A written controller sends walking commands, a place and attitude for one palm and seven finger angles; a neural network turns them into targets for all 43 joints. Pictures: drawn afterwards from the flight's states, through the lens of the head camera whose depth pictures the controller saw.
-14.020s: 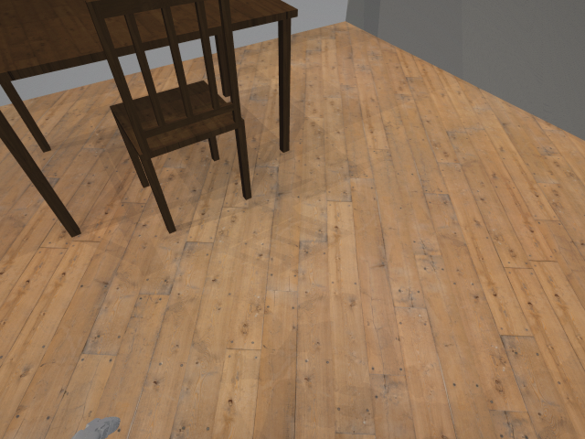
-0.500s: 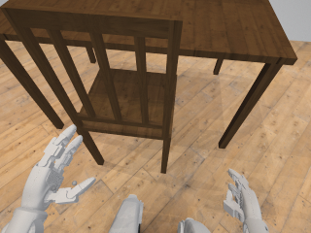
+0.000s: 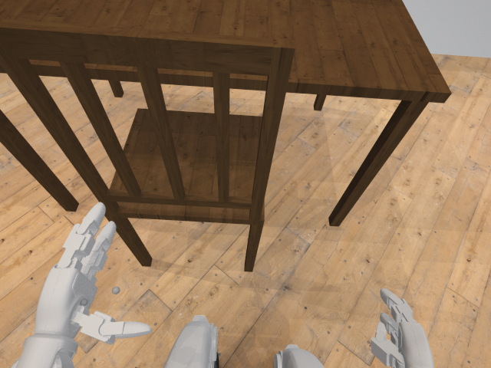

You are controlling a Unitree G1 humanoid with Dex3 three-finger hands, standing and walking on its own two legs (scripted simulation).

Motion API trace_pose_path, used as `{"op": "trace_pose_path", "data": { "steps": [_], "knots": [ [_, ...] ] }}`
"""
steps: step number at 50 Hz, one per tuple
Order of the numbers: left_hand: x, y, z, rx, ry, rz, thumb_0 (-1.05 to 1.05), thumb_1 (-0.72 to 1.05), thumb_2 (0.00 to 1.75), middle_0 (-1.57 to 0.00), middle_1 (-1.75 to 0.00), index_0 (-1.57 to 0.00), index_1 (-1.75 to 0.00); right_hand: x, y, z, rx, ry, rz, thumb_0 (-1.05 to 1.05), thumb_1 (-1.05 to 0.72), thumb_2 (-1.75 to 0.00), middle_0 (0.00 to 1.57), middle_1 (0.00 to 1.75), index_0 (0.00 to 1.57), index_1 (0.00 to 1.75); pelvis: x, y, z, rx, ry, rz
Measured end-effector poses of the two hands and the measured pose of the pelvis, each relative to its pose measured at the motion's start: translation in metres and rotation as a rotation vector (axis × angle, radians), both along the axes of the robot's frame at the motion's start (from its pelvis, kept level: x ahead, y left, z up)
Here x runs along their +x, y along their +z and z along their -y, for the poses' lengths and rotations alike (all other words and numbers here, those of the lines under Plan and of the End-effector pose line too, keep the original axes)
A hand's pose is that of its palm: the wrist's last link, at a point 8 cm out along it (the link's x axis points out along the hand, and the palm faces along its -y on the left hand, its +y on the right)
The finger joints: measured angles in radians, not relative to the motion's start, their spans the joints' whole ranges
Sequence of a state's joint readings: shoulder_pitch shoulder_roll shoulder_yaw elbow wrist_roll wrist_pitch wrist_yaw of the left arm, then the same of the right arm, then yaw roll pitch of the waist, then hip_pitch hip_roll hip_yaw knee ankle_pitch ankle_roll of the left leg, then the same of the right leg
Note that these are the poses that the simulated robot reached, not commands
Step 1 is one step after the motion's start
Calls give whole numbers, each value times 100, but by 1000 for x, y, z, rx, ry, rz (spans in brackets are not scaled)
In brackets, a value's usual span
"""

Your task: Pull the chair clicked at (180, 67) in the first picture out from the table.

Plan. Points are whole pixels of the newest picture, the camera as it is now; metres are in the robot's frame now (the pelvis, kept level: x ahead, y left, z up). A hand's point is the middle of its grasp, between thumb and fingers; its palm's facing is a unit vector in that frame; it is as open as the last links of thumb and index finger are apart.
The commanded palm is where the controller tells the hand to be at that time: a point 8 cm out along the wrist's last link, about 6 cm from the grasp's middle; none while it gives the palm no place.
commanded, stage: raise the hand toward the chair's back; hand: left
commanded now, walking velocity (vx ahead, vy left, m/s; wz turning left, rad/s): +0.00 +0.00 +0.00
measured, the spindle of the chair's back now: (167, 147) +0.49 +0.18 +0.03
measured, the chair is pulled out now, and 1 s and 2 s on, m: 0.00 0.00 0.00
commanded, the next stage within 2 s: aim the fingers beside a spindle in 0.92 s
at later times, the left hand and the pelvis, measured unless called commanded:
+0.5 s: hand (91, 272) +0.24 +0.23 +0.06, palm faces +0.00 -1.00 -0.05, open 16.9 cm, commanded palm +0.21 +0.28 +0.06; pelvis -0.01 +0.02 +0.01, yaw +1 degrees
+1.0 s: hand (112, 273) +0.24 +0.20 +0.06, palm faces +0.02 -1.00 -0.05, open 16.9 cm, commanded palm +0.22 +0.26 +0.06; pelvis +0.00 -0.01 +0.01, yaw +1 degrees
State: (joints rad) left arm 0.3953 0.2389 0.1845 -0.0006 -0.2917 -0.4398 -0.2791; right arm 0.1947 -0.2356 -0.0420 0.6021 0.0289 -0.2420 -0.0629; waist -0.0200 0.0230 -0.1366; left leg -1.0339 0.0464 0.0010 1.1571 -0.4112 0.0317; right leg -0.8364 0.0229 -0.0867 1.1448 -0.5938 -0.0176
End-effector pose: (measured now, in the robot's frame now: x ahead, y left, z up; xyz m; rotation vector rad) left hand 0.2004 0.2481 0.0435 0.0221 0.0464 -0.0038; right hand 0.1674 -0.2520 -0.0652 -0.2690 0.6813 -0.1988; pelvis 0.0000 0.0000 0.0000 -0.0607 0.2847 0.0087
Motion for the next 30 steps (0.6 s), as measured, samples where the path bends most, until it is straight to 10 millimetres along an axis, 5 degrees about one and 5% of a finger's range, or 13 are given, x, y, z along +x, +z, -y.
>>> {"op": "trace_pose_path", "data": {
  "steps": [5,13,20,30],
  "knots": [
    [2,19,-14,24,52,68,0,-39,35,-7,-10,-8,-9,21,12,-29,36,70,53,1,-90,-89,20,29,20,29,0,4,-8,-9,12,17],
    [1,4,-19,5,1,-48,-1,-47,31,-6,-9,-7,-8,23,20,-56,58,132,57,1,-90,-89,21,30,21,30,-3,9,-16,-20,18,35],
    [8,23,-32,37,36,58,-1,-49,31,-6,-8,-7,-8,3,15,-50,36,123,-7,1,-90,-89,21,30,21,30,-5,10,-18,-23,20,43],
    [16,14,-24,15,-9,-38,-1,-50,30,-6,-8,-6,-8,-25,14,-28,24,40,-60,1,-90,-89,21,30,21,30,-4,15,-16,-15,8,47]
  ]
}}
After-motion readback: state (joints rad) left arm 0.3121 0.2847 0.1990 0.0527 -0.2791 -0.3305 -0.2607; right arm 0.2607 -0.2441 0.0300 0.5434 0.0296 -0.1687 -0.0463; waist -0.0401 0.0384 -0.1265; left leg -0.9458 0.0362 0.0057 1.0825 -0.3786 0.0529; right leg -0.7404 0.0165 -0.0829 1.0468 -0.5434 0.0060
